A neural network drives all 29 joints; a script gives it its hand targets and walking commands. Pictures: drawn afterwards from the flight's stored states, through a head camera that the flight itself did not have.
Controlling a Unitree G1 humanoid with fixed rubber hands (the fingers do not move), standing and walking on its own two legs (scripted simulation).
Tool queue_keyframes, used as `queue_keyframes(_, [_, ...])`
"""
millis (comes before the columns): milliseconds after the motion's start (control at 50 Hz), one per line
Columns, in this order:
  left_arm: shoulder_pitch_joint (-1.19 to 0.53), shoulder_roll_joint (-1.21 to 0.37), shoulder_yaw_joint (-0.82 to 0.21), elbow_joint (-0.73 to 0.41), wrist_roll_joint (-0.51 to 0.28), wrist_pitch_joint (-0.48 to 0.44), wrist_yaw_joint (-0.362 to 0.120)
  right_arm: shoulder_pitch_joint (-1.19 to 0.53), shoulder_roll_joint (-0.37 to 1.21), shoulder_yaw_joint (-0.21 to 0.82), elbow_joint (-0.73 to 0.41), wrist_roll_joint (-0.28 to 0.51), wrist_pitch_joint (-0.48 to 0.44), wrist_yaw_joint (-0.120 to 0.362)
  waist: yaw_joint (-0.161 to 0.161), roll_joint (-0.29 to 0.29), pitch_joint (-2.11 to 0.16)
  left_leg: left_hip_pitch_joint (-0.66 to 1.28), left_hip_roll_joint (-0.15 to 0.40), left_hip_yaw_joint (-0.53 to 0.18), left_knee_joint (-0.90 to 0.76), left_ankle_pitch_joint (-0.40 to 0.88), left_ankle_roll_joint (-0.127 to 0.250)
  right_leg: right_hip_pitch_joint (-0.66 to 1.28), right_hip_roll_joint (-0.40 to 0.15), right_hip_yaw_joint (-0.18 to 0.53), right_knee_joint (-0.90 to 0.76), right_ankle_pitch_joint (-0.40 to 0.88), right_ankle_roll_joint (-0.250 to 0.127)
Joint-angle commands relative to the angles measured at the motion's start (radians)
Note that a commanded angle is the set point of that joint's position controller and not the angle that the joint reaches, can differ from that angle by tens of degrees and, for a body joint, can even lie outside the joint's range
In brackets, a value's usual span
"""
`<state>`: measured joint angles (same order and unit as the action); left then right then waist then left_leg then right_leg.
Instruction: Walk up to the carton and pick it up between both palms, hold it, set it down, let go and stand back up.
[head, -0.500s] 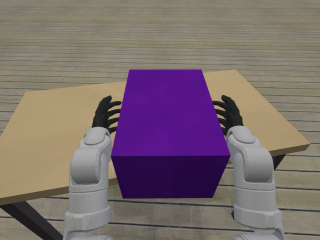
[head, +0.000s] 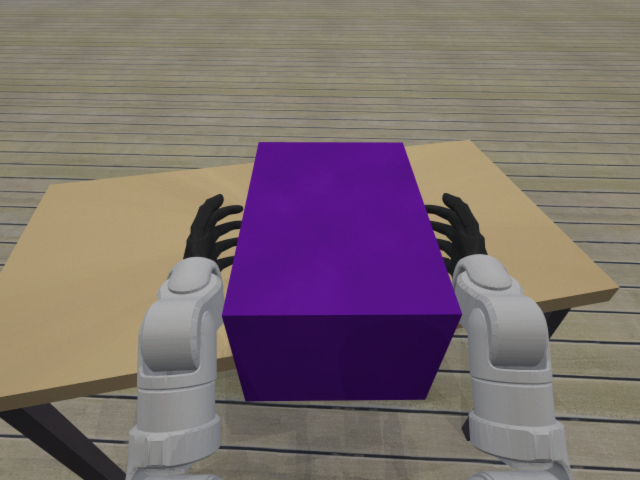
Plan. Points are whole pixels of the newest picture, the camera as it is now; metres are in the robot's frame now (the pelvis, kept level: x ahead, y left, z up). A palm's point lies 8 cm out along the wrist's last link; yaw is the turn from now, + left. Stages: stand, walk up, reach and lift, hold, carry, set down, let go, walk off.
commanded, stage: hold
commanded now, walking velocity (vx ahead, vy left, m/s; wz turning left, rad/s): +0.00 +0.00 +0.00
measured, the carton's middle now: (333, 257) +0.35 +0.00 +0.13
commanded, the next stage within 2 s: set down in 0.74 s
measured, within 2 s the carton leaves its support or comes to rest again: neither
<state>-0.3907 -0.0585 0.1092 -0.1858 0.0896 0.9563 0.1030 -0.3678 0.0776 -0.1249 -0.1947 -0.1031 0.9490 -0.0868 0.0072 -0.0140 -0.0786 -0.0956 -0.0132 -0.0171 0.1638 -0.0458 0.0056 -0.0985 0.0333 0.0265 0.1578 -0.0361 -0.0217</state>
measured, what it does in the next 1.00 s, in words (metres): stands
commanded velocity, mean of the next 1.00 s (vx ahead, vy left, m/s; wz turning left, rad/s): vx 0.00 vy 0.00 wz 0.00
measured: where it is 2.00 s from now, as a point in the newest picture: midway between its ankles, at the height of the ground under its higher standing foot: outside the picture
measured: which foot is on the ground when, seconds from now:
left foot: down 0.00-1.00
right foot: down 0.00-1.00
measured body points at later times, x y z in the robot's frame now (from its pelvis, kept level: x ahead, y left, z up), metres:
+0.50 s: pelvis +0.00 +0.00 +0.00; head -0.04 +0.01 +0.45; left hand +0.32 +0.15 +0.17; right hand +0.32 -0.15 +0.16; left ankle +0.03 +0.11 -0.75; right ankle +0.03 -0.10 -0.75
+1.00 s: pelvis -0.01 +0.00 +0.00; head -0.03 +0.01 +0.45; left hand +0.35 +0.15 +0.19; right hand +0.35 -0.15 +0.18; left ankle +0.03 +0.11 -0.75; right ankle +0.03 -0.10 -0.75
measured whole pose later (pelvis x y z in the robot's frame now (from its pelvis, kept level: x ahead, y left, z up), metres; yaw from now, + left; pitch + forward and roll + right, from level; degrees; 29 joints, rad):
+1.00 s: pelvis -0.01 +0.00 +0.00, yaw +0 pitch +0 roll +0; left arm -0.48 -0.11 0.18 -0.09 0.15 0.77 0.07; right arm -0.46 0.08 -0.20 -0.06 -0.12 0.74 -0.03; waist 0.00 -0.01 -0.08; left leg -0.18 -0.01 -0.01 0.24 -0.07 0.01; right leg -0.18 0.03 0.02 0.23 -0.06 -0.02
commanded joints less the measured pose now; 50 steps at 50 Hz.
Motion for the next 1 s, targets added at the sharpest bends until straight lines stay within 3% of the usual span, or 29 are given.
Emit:
queue_keyframes(0, [-0.605, -0.370, -0.426, -0.202, -0.201, -0.072, -0.165, -0.640, 0.363, 0.450, -0.180, 0.211, -0.055, 0.148, 0.000, 0.005, -0.363, 0.118, -0.009, 0.006, -0.001, 0.049, -0.020, 0.080, -0.007, -0.009, -0.003, 0.062, 0.050])
queue_keyframes(80, [-0.608, -0.374, -0.432, -0.227, -0.202, -0.071, -0.163, -0.629, 0.358, 0.453, -0.191, 0.219, -0.054, 0.149, 0.003, 0.026, -0.380, 0.127, -0.009, 0.010, 0.000, 0.060, -0.022, 0.089, -0.006, -0.006, -0.006, 0.071, 0.047])
queue_keyframes(720, [-0.545, -0.324, -0.415, -0.262, -0.211, -0.039, -0.141, -0.582, 0.286, 0.428, -0.237, 0.223, -0.027, 0.145, 0.004, 0.010, -0.348, 0.121, -0.007, 0.016, 0.001, 0.038, -0.022, 0.075, -0.009, -0.009, -0.006, 0.047, 0.047])
queue_keyframes(800, [-0.616, -0.325, -0.369, -0.240, -0.153, -0.124, -0.152, -0.655, 0.284, 0.371, -0.196, 0.194, -0.137, 0.152, -0.006, 0.008, -0.353, 0.111, -0.017, 0.012, 0.050, -0.027, -0.015, -0.033, -0.016, -0.016, 0.022, -0.019, 0.044])
queue_keyframes(980, [-0.674, -0.416, -0.341, 0.007, -0.058, -0.281, -0.166, -0.728, 0.340, 0.336, 0.033, 0.094, -0.303, 0.176, -0.010, 0.018, -0.360, 0.069, -0.007, 0.003, 0.037, -0.076, -0.009, -0.024, 0.008, -0.016, 0.019, -0.056, 0.038])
